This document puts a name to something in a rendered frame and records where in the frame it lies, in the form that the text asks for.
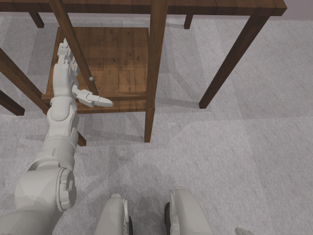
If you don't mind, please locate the table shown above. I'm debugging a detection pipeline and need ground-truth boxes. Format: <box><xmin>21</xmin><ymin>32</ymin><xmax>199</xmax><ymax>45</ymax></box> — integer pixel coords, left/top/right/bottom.
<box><xmin>0</xmin><ymin>0</ymin><xmax>287</xmax><ymax>116</ymax></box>

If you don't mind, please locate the robot right thigh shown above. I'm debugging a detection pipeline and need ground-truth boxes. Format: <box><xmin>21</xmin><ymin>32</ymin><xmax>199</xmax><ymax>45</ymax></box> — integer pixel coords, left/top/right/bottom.
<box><xmin>169</xmin><ymin>189</ymin><xmax>215</xmax><ymax>235</ymax></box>

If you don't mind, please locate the robot left forearm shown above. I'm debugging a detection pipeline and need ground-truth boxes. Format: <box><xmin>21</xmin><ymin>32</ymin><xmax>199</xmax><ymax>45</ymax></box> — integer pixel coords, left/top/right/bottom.
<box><xmin>14</xmin><ymin>95</ymin><xmax>79</xmax><ymax>209</ymax></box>

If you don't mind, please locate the right robot shin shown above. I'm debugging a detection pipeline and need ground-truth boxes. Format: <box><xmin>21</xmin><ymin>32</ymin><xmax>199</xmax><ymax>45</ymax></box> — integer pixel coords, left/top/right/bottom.
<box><xmin>170</xmin><ymin>185</ymin><xmax>185</xmax><ymax>235</ymax></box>

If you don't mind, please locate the chair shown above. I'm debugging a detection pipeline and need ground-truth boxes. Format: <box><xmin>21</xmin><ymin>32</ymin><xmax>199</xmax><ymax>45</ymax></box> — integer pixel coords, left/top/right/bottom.
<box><xmin>0</xmin><ymin>0</ymin><xmax>169</xmax><ymax>146</ymax></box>

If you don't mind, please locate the robot left upper arm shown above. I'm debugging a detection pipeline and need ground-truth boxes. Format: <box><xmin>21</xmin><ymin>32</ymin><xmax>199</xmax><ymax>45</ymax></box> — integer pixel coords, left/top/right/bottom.
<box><xmin>0</xmin><ymin>167</ymin><xmax>77</xmax><ymax>235</ymax></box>

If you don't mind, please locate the robot left hand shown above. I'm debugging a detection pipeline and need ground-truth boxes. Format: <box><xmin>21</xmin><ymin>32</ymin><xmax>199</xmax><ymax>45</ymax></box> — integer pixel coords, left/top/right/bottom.
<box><xmin>53</xmin><ymin>39</ymin><xmax>113</xmax><ymax>108</ymax></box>

